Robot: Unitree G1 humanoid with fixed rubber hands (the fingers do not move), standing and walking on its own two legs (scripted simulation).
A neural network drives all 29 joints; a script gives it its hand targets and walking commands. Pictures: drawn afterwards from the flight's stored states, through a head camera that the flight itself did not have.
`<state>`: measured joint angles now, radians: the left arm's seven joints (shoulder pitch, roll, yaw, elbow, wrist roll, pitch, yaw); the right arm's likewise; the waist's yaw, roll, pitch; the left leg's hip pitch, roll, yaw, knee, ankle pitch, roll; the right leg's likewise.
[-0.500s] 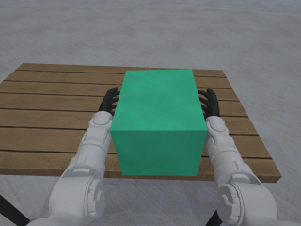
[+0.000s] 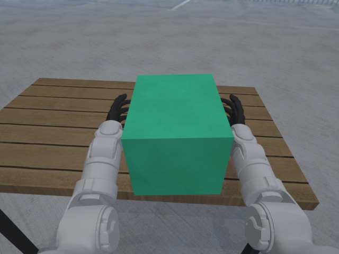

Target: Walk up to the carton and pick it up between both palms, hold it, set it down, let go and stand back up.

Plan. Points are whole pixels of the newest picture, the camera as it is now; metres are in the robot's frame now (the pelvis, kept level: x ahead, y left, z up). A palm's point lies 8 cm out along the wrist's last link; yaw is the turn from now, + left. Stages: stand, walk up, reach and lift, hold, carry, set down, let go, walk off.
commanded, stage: reach and lift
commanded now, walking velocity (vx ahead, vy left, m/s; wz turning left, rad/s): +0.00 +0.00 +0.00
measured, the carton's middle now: (175, 130) +0.39 -0.02 +0.14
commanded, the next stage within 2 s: hold in 0.68 s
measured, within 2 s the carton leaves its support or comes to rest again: neither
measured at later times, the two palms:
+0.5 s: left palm (110, 121) +0.39 +0.14 +0.18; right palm (232, 121) +0.38 -0.16 +0.17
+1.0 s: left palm (107, 119) +0.38 +0.14 +0.19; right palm (232, 117) +0.38 -0.16 +0.18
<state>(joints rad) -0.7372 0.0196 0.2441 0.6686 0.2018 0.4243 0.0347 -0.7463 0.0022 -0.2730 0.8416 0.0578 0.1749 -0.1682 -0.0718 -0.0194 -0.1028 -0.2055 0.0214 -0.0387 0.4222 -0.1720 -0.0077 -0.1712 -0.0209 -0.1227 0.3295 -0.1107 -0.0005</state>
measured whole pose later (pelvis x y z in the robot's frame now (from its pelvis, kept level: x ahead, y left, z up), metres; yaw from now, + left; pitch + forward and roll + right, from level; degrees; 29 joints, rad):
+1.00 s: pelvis +0.00 +0.00 +0.00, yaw +0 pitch -3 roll -1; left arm -0.70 0.01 0.25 0.40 0.20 0.63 0.04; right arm -0.76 -0.02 -0.19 0.71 0.15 0.30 -0.19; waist -0.07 -0.02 -0.09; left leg -0.20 0.02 -0.04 0.42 -0.17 -0.01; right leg -0.17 -0.02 -0.12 0.33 -0.11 0.00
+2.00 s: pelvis +0.00 +0.00 +0.00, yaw +0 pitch -3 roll -1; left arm -0.67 0.00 0.25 0.28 0.20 0.72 0.04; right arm -0.75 -0.03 -0.15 0.62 0.19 0.39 -0.21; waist -0.06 -0.02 -0.09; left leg -0.19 0.02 -0.04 0.42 -0.17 -0.01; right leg -0.16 -0.02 -0.12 0.33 -0.11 0.00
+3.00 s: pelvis +0.00 +0.00 +0.00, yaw +0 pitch -3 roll -1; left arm -0.66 0.00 0.25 0.28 0.20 0.71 0.04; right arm -0.75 -0.03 -0.15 0.61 0.19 0.39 -0.21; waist -0.06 -0.02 -0.09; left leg -0.19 0.02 -0.04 0.42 -0.17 -0.01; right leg -0.16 -0.02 -0.12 0.33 -0.11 0.00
